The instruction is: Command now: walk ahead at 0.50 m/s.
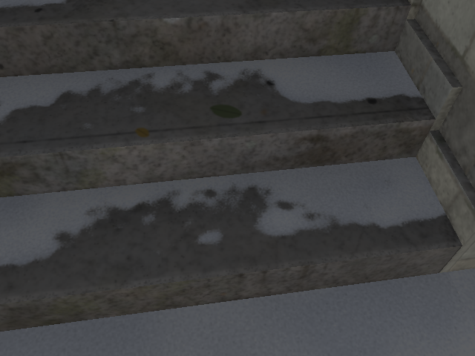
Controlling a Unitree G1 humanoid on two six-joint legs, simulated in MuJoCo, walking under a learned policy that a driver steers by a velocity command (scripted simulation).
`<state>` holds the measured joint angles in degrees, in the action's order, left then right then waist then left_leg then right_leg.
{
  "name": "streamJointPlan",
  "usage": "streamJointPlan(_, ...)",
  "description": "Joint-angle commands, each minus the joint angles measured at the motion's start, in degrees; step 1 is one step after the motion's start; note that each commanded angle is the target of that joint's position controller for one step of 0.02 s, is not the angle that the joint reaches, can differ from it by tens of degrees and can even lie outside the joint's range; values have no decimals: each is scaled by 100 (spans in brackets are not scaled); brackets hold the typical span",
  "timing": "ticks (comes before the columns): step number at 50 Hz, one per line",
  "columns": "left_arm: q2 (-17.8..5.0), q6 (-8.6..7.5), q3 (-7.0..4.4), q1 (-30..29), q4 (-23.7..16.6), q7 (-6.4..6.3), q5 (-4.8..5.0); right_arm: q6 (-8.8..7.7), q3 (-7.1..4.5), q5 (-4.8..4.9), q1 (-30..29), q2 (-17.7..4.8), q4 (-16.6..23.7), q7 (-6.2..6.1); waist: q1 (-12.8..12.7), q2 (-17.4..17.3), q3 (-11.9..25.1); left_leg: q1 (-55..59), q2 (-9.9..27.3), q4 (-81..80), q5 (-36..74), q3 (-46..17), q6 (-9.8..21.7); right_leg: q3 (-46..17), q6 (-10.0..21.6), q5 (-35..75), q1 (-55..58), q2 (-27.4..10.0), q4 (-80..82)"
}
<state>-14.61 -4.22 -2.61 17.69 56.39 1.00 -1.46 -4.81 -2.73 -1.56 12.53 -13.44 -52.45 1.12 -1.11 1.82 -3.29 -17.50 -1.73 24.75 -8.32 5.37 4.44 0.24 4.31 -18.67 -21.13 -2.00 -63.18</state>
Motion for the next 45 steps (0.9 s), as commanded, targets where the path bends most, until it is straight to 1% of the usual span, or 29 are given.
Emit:
streamJointPlan(1, -227, 98, -30, 373, -135, 63, -92, -146, -77, 88, 525, -452, -16, -18, -40, -623, 515, 992, 1482, -1458, 1185, -1536, 674, -131, -66, 302, -640, -351, 13)
streamJointPlan(3, -197, 149, -16, 94, -206, 101, -102, -185, -96, 123, 688, -563, -137, -30, -58, -616, 329, 968, 1424, -1669, 1121, -1298, 722, -37, -149, 587, -911, -422, 285)
streamJointPlan(6, -241, 169, -3, -610, -400, 94, -59, -174, -88, 86, 990, -552, -304, -49, 77, -538, 12, 1056, 1353, -1935, 720, -1124, 703, 63, -279, 1132, -1381, -501, 983)
streamJointPlan(8, -178, 150, 26, -1046, -527, 86, -36, -168, -77, 104, 1161, -542, -405, -64, 172, -534, -147, 1180, 1300, -1994, 686, -1035, 677, 130, -343, 1413, -1508, -475, 1602)
streamJointPlan(10, -115, 126, 60, -1419, -636, 73, -27, -168, -81, 102, 1295, -582, -473, -86, 270, -552, -196, 1322, 1277, -1970, 853, -928, 656, 218, -348, 1641, -1440, -390, 2159)
streamJointPlan(14, -88, 69, 89, -1886, -813, 68, -15, -195, -107, 34, 1434, -639, -587, -119, 355, -613, -208, 1626, 1282, -1644, 1633, -723, 604, 371, -258, 1684, -1066, -196, 2898)
streamJointPlan(17, -162, -19, 56, -1730, -834, 21, -17, -170, -112, 11, 1309, -642, -652, -162, 215, -652, -135, 1900, 1437, -1100, 2715, -754, 545, 438, -41, 1055, -586, -20, 3229)
streamJointPlan(18, -221, -62, 20, -1372, -736, -14, -33, -159, -117, 18, 1216, -668, -657, -169, 37, -616, 44, 1938, 1417, -626, 3523, -711, 485, 526, 66, 966, -112, 138, 3398)
streamJointPlan(19, -266, -128, -33, -561, -433, -41, -83, -126, -86, 42, 1089, -649, -642, -148, -291, -424, 453, 1890, 1184, 316, 4057, -518, 371, 624, 184, 1296, 754, 316, 3782)
streamJointPlan(20, -554, -202, -129, 300, -209, -97, -221, -139, -17, 70, 1032, -518, -553, -162, -600, -273, 1007, 1130, 925, 1461, 3018, -385, 255, 31, 367, 1424, 1991, -241, 3862)
streamJointPlan(21, -1286, -225, -313, 992, -152, -120, -346, -148, 133, 269, 1492, 31, -391, -140, -528, 1027, 1684, -718, 140, 3534, 316, 61, -43, -2232, 1054, 1814, 3637, -1910, 4101)
streamJointPlan(22, -1274, -127, -372, 939, -22, -43, -125, -108, 7, 153, 1696, -358, -602, -184, -410, 1032, 1877, -1375, -238, 4517, -2171, -442, -7, -3362, 1349, 1967, 3554, -2217, 4688)
streamJointPlan(23, -874, -93, -274, 214, -180, -9, 55, -82, -9, 70, 1487, -417, -604, -182, -66, 505, 1125, -1563, 229, 4618, -1768, -796, 83, -2519, 1135, 1097, 2774, -1918, 4760)
streamJointPlan(24, -435, -108, -161, -265, -286, 15, 87, -100, 20, 43, 1107, -323, -566, -148, -19, 202, 635, -1541, 438, 4332, -1347, -783, 77, -1981, 976, 734, 2062, -1648, 5083)
streamJointPlan(25, -231, -127, -89, -444, -285, 0, 67, -77, 43, 31, 870, -203, -513, -130, 107, 167, 282, -1390, 611, 3940, -1085, -758, 46, -1493, 745, 1008, 1569, -1372, 5343)
streamJointPlan(26, -138, -155, -45, -445, -219, -36, 73, -26, 51, -49, 788, -180, -482, -109, 201, 230, 164, -1182, 677, 3705, -928, -714, -19, -1170, 630, 1477, 1285, -1191, 5446)
streamJointPlan(27, -191, -179, -33, -433, -163, -63, 59, 8, 41, -67, 791, -165, -508, -78, 247, 233, 178, -975, 631, 3686, -701, -600, -74, -815, 578, 2121, 1122, -1018, 5429)
streamJointPlan(29, -265, -247, -28, -153, -42, -91, 35, 44, 62, -81, 825, -31, -532, -29, 321, 185, 421, -918, 554, 3497, -536, -472, -140, -437, 707, 3056, 1238, -949, 5316)
streamJointPlan(32, -358, -259, -23, 30, 24, -110, 100, 94, 95, -92, 284, -3, -384, 7, 236, 295, 334, -1073, 624, 2769, -211, -282, -298, -165, 731, 2792, 1275, -887, 5420)
streamJointPlan(33, -254, -246, 3, 167, 74, -132, 53, 111, 128, -88, 255, 68, -391, -4, 185, 318, 368, -950, 590, 2641, -98, -236, -295, -42, 755, 2380, 1198, -865, 5463)
streamJointPlan(34, -155, -213, 24, 310, 127, -156, 14, 159, 159, -52, 272, 141, -423, -33, 159, 494, 405, -823, 544, 2787, -210, -99, -252, -2, 768, 1883, 1136, -882, 5468)
streamJointPlan(36, -124, -189, 44, 472, 163, -185, -9, 195, 172, -44, -172, 99, -264, -48, 41, 311, 50, -1028, 547, 2679, -288, -70, -184, -89, 833, 1411, 1072, -1060, 5578)
streamJointPlan(37, -173, -174, 43, 586, 205, -200, -73, 217, 152, -60, -151, 108, -246, -87, 82, 405, 20, -1474, 546, 3284, -650, -65, -58, -384, 998, 1617, 1427, -1338, 5422)
streamJointPlan(38, -234, -166, 22, 784, 260, -222, -97, 214, 131, -88, -238, 78, -195, -109, 37, 230, -39, -2113, 622, 3682, -819, -209, -2, -523, 1111, 1668, 1896, -1542, 5336)
streamJointPlan(40, -312, -166, -10, 1258, 404, -278, -158, 191, 77, -76, -654, 111, 12, -152, -159, 132, -215, -3596, 657, 4793, -1269, -505, 92, -819, 1259, 1772, 2979, -1887, 5254)
streamJointPlan(41, -313, -189, -42, 1579, 499, -297, -209, 186, 38, -43, -853, 140, 116, -189, -280, 197, -280, -4585, 602, 5903, -1679, -752, 140, -1076, 1388, 1786, 3601, -2127, 5196)
streamJointPlan(42, -324, -194, -70, 1840, 585, -325, -262, 191, -2, 18, -1057, 151, 224, -235, -362, 88, -330, -5479, 498, 7151, -2146, -987, 155, -1173, 1475, 1590, 4023, -2335, 5240)
streamJointPlan(43, -289, -200, -75, 1814, 584, -340, -312, 186, -47, 29, -1220, 110, 369, -254, -305, -203, -486, -5999, 546, 7603, -2348, -1200, 120, -913, 1326, 1341, 4129, -2296, 5292)
streamJointPlan(45, -273, -216, -57, 1893, 667, -358, -418, 186, 26, 96, -1906, 346, 777, -341, -416, -135, -785, -7280, 485, 9061, -3084, -1100, 172, -684, 1048, 1390, 4319, -2322, 5368)
